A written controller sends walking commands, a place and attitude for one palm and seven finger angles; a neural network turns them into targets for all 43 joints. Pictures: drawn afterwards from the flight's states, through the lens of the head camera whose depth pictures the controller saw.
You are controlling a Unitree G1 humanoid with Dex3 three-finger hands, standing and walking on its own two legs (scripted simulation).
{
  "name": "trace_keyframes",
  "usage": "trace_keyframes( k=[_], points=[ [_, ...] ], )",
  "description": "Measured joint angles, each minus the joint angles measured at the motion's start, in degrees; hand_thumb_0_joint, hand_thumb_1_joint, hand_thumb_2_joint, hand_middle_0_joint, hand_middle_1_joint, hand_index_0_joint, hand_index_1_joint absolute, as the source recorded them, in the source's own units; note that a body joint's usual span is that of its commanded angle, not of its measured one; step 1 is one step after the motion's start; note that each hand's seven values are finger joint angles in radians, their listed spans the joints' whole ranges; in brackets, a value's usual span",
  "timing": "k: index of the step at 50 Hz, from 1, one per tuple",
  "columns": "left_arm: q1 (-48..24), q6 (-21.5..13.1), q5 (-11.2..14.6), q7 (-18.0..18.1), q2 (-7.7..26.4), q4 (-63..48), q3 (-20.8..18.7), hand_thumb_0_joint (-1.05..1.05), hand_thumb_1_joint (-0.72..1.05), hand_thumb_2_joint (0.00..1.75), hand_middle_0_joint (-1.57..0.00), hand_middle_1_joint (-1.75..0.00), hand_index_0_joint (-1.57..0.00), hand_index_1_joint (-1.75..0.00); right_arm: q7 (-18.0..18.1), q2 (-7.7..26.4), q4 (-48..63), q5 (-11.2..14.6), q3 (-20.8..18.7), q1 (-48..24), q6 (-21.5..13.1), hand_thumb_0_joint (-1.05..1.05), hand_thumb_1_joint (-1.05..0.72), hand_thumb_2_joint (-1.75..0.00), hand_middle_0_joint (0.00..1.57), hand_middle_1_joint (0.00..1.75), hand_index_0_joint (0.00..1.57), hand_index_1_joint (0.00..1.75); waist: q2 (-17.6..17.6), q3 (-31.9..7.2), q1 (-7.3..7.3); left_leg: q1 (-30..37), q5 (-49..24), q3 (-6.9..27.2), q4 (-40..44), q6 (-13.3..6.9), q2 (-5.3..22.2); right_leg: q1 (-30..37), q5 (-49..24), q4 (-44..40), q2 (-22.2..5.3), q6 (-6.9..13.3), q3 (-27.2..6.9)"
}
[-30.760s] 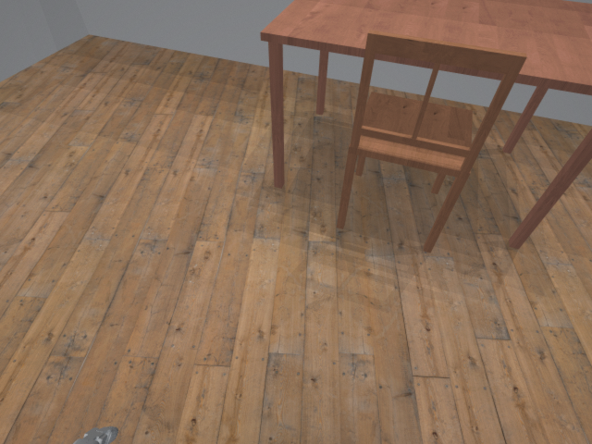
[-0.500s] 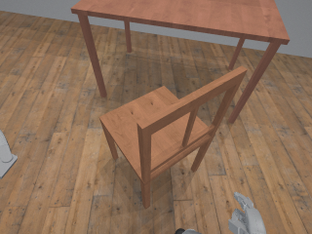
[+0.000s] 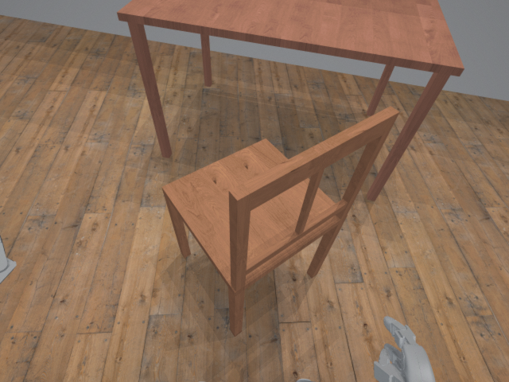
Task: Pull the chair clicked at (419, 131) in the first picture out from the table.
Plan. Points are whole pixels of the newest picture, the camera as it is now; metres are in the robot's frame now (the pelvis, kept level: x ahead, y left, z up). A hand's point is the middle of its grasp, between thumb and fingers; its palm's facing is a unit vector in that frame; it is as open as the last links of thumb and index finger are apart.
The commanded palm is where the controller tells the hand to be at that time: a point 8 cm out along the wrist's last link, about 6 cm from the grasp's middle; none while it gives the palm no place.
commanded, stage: step back with the hand held close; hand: left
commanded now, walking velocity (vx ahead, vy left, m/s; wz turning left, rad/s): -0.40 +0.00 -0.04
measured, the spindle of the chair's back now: (308, 202) +0.50 -0.11 -0.09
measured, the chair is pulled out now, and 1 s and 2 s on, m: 0.55 0.55 0.55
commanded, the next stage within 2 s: stop stepping back and stand still in 0.42 s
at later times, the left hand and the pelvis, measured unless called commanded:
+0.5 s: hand out of the picture +0.13 +0.26 +0.18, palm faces +0.38 -0.82 -0.44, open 7.4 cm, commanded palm +0.07 +0.29 +0.19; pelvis -0.09 +0.00 +0.01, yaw -4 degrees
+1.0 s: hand out of the picture +0.04 +0.24 +0.17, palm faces +0.39 -0.79 -0.46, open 7.4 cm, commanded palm -0.01 +0.28 +0.19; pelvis -0.17 -0.01 +0.01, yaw -2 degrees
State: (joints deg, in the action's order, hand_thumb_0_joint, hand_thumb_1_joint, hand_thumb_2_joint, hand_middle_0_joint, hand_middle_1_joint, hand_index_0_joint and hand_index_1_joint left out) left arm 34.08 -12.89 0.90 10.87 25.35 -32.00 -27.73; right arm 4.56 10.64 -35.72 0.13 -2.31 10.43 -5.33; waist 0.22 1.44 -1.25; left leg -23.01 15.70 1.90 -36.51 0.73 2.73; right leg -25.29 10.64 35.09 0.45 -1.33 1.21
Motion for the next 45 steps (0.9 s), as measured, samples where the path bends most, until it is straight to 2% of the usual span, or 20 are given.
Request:
trace_keyframes(
  k=[1, 4, 7, 9, 13, 14, 16, 19, 22, 25, 29, 31, 32, 33, 35, 37, 39, 41, 44, 45],
  points=[
    [0.0, 0.2, 0.2, -0.1, 0.3, 0.2, -0.5, 0.01, 0.89, 0.90, -0.22, -0.30, -0.21, -0.30, 0.0, -0.3, 0.1, 0.1, 0.0, 0.7, -0.6, 0.01, -0.90, -0.90, 0.21, 0.30, 0.20, 0.30, -0.1, -0.4, 0.18, -0.4, 0.1, 0.2, -0.2, 0.1, 0.0, 1.2, -0.7, 1.1, 0.3, 0.1, -0.2],
    [-0.6, -0.2, 0.8, -0.3, -0.3, 0.4, -1.5, 0.01, 0.89, 0.90, -0.21, -0.30, -0.21, -0.30, -0.4, -0.8, -0.5, -0.2, 0.6, 0.7, -2.5, 0.01, -0.90, -0.90, 0.21, 0.30, 0.20, 0.30, -1.1, -0.7, 2.03, -1.8, 0.4, -0.9, -1.4, 0.5, 0.4, 4.0, 4.6, -1.4, 0.3, 0.6, -0.6],
    [-3.3, -0.5, 0.9, -0.6, -3.0, 0.5, 1.1, 0.01, 0.89, 0.90, -0.21, -0.30, -0.21, -0.30, -1.1, -0.5, -1.5, -0.5, 1.0, -1.5, -3.5, 0.01, -0.90, -0.90, 0.21, 0.30, 0.20, 0.30, 0.2, 2.1, 2.52, -2.0, -0.7, -0.5, -1.3, 1.2, 1.6, 4.3, 2.8, -2.7, 1.5, 1.0, -0.2],
    [-3.7, -0.7, 1.1, -1.2, -3.7, -0.4, 3.1, 0.01, 0.89, 0.90, -0.21, -0.30, -0.21, -0.30, -1.4, -0.4, -1.4, -0.4, 1.0, -2.3, -3.3, 0.01, -0.90, -0.90, 0.21, 0.30, 0.20, 0.30, 0.3, 2.7, 2.02, -2.6, -1.5, -0.2, -1.3, 1.1, 1.4, 3.8, 2.0, -2.9, 1.4, 1.3, 0.1],
    [-1.7, -1.3, 0.7, -1.7, -2.5, -2.3, 4.9, 0.01, 0.89, 0.90, -0.21, -0.30, -0.21, -0.30, -1.3, -0.3, -1.3, -0.4, 0.3, -2.7, -1.6, 0.01, -0.90, -0.90, 0.21, 0.30, 0.20, 0.30, -0.8, 1.7, 0.23, -2.6, 6.0, 0.1, -6.3, 0.9, -1.5, 2.8, 0.3, -4.2, -0.1, 1.0, 0.1],
    [-0.9, -1.5, 0.6, -1.7, -1.7, -2.6, 4.3, 0.01, 0.89, 0.90, -0.22, -0.30, -0.21, -0.30, -1.0, -0.2, -1.2, -0.4, 0.4, -2.7, -1.2, 0.01, -0.90, -0.90, 0.21, 0.30, 0.20, 0.30, -1.1, 1.3, -0.16, -1.2, 5.4, -0.2, -4.0, 0.7, -1.7, 2.5, -0.2, -4.5, -0.4, 0.7, 0.0],
    [0.5, -2.0, 0.8, -1.4, 0.3, -2.8, 2.2, 0.01, 0.89, 0.90, -0.22, -0.30, -0.21, -0.30, -0.5, -0.4, -0.9, -0.3, 0.3, -2.5, -0.6, 0.01, -0.90, -0.90, 0.21, 0.30, 0.20, 0.30, -2.1, 1.2, -0.54, 0.6, -1.7, -0.9, 1.4, -0.8, -2.1, 1.5, -0.6, -3.9, -1.0, 0.3, -0.2],
    [0.8, -1.9, 1.8, -1.4, 1.7, -1.0, -0.6, 0.01, 0.89, 0.90, -0.22, -0.30, -0.21, -0.30, -0.3, -1.5, -1.0, -1.0, 0.4, -2.1, -1.6, 0.01, -0.91, -0.90, 0.21, 0.30, 0.20, 0.30, -2.6, 1.4, 0.45, 0.7, -2.2, -2.0, 2.7, -1.7, -1.3, -1.9, 11.4, 9.2, 0.8, 0.4, -2.1],
    [-0.6, -1.1, 2.6, -1.1, 0.3, -0.3, -0.3, 0.01, 0.89, 0.90, -0.22, -0.30, -0.21, -0.30, -1.2, -2.0, -1.6, -1.1, 0.5, -1.3, -3.8, 0.01, -0.90, -0.90, 0.21, 0.30, 0.20, 0.30, -1.3, 2.0, 1.31, 1.6, -4.4, -1.6, 5.9, -1.5, 0.3, -1.2, 15.0, 16.2, 2.2, 0.2, -1.8],
    [-1.4, -0.7, 2.9, -1.3, -1.7, -1.1, 1.6, 0.01, 0.89, 0.90, -0.21, -0.30, -0.21, -0.30, -2.3, -2.0, -1.9, -0.8, 1.1, -0.8, -5.1, 0.01, -0.90, -0.90, 0.21, 0.30, 0.20, 0.30, -0.7, 2.1, 2.42, 2.0, -6.9, -2.4, 8.4, -1.0, 1.6, 2.5, 14.9, 12.9, 1.5, 0.2, -0.9],
    [-1.8, -0.1, 3.2, -1.9, -1.3, -1.4, 2.9, 0.01, 0.89, 0.90, -0.21, -0.30, -0.21, -0.30, -2.8, -2.0, -1.5, -0.9, 2.2, -0.9, -5.6, 0.01, -0.90, -0.90, 0.21, 0.30, 0.20, 0.30, -0.4, 1.7, 1.86, 0.0, -9.6, -2.5, 9.4, -0.2, 2.2, 8.4, 14.4, 3.0, 0.6, 0.2, -1.2],
    [-0.6, 0.4, 3.3, -2.1, 0.4, -1.4, 2.1, 0.01, 0.89, 0.90, -0.21, -0.30, -0.21, -0.30, -3.0, -2.0, -0.2, -0.6, 2.8, -0.8, -5.1, 0.01, -0.90, -0.90, 0.21, 0.30, 0.20, 0.30, -0.7, 1.4, 1.23, -2.0, -10.1, -2.6, 8.1, 0.4, 2.0, 12.5, 11.0, -5.7, -0.1, 0.4, -0.9],
    [-0.3, 0.5, 3.2, -2.4, 0.7, -1.1, 2.0, 0.01, 0.89, 0.90, -0.21, -0.30, -0.21, -0.30, -3.1, -1.6, 0.2, -0.3, 2.9, -1.0, -4.7, 0.01, -0.90, -0.90, 0.21, 0.30, 0.20, 0.30, 0.1, 2.0, 0.97, -2.9, -9.2, -2.2, 6.5, 0.7, 2.5, 13.2, 6.4, -8.1, 0.4, 0.5, -0.5],
    [-0.1, 0.6, 3.0, -2.7, 0.7, -0.5, 2.3, 0.01, 0.89, 0.90, -0.21, -0.30, -0.21, -0.30, -3.1, -1.0, 0.3, -0.2, 2.7, -1.1, -4.0, 0.01, -0.90, -0.90, 0.21, 0.30, 0.20, 0.30, 1.5, 2.8, 0.34, -3.6, -5.7, -1.1, 4.5, 0.7, 3.0, 13.6, 4.6, -8.4, 1.1, 0.7, 0.3],
    [1.6, 1.1, 2.7, -2.9, 1.0, 0.2, 2.9, 0.01, 0.89, 0.90, -0.21, -0.30, -0.21, -0.30, -3.1, -0.4, -0.1, 0.5, 2.2, 0.2, -2.6, 0.01, -0.90, -0.90, 0.21, 0.30, 0.20, 0.30, 1.6, 2.2, 0.24, -5.5, 2.1, -0.1, -3.3, 0.9, 1.3, 13.1, 4.8, -7.4, 0.8, 1.1, 0.4],
    [3.7, 1.4, 2.3, -2.6, 0.2, 1.3, 3.1, 0.01, 0.89, 0.90, -0.22, -0.30, -0.21, -0.30, -2.9, 0.4, -1.1, 0.9, 1.7, 2.0, -1.3, 0.01, -0.90, -0.90, 0.21, 0.30, 0.20, 0.30, 0.3, 0.4, 0.53, -6.3, 3.6, -0.8, -13.2, 0.8, -1.1, 12.9, 5.3, -7.1, -0.4, 1.2, -0.9],
    [4.0, 1.5, 1.9, -2.3, -0.8, 3.4, 3.4, 0.01, 0.89, 0.90, -0.22, -0.30, -0.21, -0.30, -2.3, 1.4, -1.7, 1.1, 1.3, 4.2, -0.4, 0.01, -0.90, -0.90, 0.21, 0.30, 0.20, 0.30, -0.4, -1.7, 0.41, -4.3, 4.6, -2.3, -15.4, 0.2, -2.2, 12.9, 5.2, -7.5, -1.5, 1.1, -1.4],
    [2.5, 1.3, 1.3, -1.9, -1.7, 5.7, 3.8, 0.01, 0.89, 0.90, -0.22, -0.30, -0.21, -0.30, -1.5, 2.6, -2.3, 1.0, 0.7, 6.2, -0.6, 0.01, -0.90, -0.90, 0.21, 0.30, 0.20, 0.30, -0.7, -3.3, 0.22, 0.4, 5.1, -3.4, -9.6, -0.9, -2.1, 12.9, 5.1, -7.6, -2.1, 0.9, -1.1],
    [-0.9, 0.7, 0.9, -1.5, -3.2, 7.0, 4.6, 0.01, 0.89, 0.90, -0.22, -0.30, -0.21, -0.30, -0.7, 5.0, -2.4, 1.1, -0.6, 8.3, -1.9, 0.01, -0.90, -0.90, 0.21, 0.30, 0.20, 0.30, 1.2, -4.0, -0.62, 8.7, 3.4, -3.0, 5.1, -2.3, -0.8, 12.5, 5.7, -6.4, -1.6, 0.3, 1.2],
    [-2.1, 0.5, 0.9, -1.4, -3.4, 7.1, 4.7, 0.01, 0.89, 0.90, -0.22, -0.30, -0.21, -0.30, -0.5, 5.0, -3.0, 1.1, -1.0, 7.9, -2.2, 0.01, -0.91, -0.90, 0.21, 0.30, 0.20, 0.30, 0.6, -3.2, -0.73, 9.3, 1.1, -2.9, 6.7, -1.9, -1.3, 12.3, 6.1, -5.5, -2.2, 0.0, 1.5]
  ],
)
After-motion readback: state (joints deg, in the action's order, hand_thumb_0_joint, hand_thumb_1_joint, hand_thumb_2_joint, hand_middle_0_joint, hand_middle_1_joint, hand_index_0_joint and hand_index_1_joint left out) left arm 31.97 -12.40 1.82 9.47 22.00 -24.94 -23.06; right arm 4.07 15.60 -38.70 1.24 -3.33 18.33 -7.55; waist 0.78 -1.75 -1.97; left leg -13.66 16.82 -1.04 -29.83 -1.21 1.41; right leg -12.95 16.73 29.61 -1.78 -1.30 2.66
